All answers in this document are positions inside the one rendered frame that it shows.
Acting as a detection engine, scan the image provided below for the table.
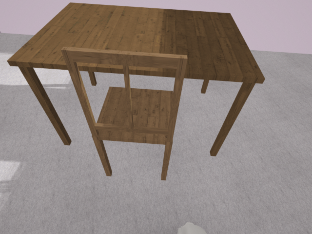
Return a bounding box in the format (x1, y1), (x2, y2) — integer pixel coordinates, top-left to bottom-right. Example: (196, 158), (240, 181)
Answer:
(7, 2), (265, 156)

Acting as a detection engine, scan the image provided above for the chair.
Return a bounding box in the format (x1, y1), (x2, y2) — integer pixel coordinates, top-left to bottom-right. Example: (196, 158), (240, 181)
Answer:
(61, 47), (187, 180)

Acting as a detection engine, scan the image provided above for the right robot thigh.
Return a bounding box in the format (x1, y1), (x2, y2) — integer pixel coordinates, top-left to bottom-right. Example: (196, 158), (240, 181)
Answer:
(177, 224), (207, 234)

